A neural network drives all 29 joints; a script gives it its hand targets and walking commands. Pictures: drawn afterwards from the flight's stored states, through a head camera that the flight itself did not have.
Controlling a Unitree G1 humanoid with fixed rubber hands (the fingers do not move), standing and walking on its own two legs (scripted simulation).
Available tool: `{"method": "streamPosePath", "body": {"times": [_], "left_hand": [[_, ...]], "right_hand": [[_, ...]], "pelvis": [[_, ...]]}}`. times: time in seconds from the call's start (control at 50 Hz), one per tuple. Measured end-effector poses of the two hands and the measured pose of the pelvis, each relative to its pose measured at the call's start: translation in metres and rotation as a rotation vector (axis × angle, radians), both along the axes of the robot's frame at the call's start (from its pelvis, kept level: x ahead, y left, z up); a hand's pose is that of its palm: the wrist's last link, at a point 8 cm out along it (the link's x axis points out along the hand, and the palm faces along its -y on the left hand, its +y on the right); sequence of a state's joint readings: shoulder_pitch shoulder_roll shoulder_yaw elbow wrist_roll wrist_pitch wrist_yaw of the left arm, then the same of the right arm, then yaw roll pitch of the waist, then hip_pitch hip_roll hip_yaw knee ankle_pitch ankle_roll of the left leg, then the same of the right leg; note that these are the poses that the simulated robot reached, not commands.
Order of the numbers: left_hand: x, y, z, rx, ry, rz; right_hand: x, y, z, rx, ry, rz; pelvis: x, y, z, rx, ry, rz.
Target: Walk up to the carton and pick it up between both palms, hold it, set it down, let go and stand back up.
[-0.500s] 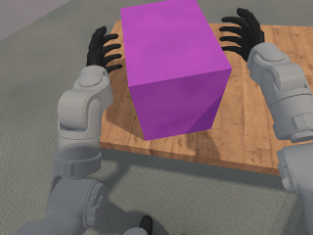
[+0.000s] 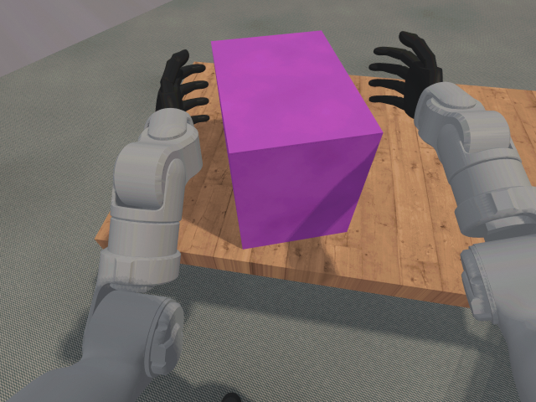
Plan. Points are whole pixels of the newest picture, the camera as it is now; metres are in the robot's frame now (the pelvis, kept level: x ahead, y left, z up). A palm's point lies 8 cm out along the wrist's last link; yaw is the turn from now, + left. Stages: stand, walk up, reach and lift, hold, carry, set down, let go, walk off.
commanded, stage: set down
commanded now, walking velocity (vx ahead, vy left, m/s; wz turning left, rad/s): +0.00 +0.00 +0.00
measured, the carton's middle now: (281, 140) +0.51 +0.07 +0.09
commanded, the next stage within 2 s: none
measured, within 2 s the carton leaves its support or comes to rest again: neither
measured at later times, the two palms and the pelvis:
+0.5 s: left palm (171, 176) +0.33 +0.18 +0.18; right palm (426, 156) +0.45 -0.14 +0.15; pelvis +0.00 +0.00 +0.00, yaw +1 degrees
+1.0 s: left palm (183, 164) +0.34 +0.16 +0.20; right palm (452, 142) +0.44 -0.15 +0.19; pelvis -0.02 -0.02 +0.00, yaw +0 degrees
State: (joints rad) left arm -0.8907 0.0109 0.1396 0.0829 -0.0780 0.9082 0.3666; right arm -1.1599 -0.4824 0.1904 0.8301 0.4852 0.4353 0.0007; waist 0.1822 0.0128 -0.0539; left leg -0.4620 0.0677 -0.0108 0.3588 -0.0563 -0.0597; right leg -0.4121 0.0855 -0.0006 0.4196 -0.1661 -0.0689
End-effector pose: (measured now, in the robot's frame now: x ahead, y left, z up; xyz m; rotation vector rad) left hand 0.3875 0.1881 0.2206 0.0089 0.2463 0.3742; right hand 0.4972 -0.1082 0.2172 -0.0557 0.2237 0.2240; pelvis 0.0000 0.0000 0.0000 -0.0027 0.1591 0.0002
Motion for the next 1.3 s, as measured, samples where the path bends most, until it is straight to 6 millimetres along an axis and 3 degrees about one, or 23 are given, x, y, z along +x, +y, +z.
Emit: {"method": "streamPosePath", "body": {"times": [0.14,0.26,0.44,0.54,0.72,0.84,1.02,1.18,1.3], "left_hand": [[-0.008,0.004,-0.009,-0.009,-0.007,-0.002],[-0.023,0.007,-0.018,-0.013,-0.022,-0.012],[-0.053,-0.004,-0.035,-0.018,-0.008,-0.035],[-0.063,-0.011,-0.039,-0.017,-0.016,-0.032],[-0.061,-0.018,-0.032,-0.006,-0.017,-0.006],[-0.058,-0.026,-0.029,-0.009,0.004,-0.011],[-0.049,-0.023,-0.025,-0.022,-0.012,0.007],[-0.044,-0.016,-0.027,-0.025,-0.042,-0.011],[-0.052,-0.008,-0.035,-0.027,-0.043,-0.030]], "right_hand": [[-0.001,-0.001,-0.005,-0.009,-0.005,-0.003],[-0.008,-0.004,-0.024,-0.008,-0.001,0.016],[-0.033,-0.020,-0.059,-0.009,0.014,0.026],[-0.052,-0.031,-0.069,-0.008,0.002,0.014],[-0.071,-0.038,-0.058,-0.016,-0.011,0.009],[-0.068,-0.041,-0.043,-0.027,-0.002,-0.017],[-0.056,-0.042,-0.026,-0.031,-0.008,-0.046],[-0.048,-0.031,-0.030,-0.025,-0.018,-0.028],[-0.052,-0.020,-0.049,-0.014,-0.009,0.000]], "pelvis": [[0.007,0.003,0.002,-0.005,-0.023,0.003],[0.009,0.004,0.003,-0.009,-0.033,0.011],[0.001,0.000,0.003,-0.006,-0.054,0.014],[-0.006,-0.005,0.001,0.000,-0.062,0.010],[-0.021,-0.013,-0.003,0.015,-0.090,-0.010],[-0.024,-0.018,-0.004,0.019,-0.113,-0.007],[-0.017,-0.019,-0.004,0.016,-0.119,0.002],[-0.003,-0.016,-0.002,0.010,-0.115,0.008],[0.007,-0.009,0.001,0.007,-0.119,0.011]]}}
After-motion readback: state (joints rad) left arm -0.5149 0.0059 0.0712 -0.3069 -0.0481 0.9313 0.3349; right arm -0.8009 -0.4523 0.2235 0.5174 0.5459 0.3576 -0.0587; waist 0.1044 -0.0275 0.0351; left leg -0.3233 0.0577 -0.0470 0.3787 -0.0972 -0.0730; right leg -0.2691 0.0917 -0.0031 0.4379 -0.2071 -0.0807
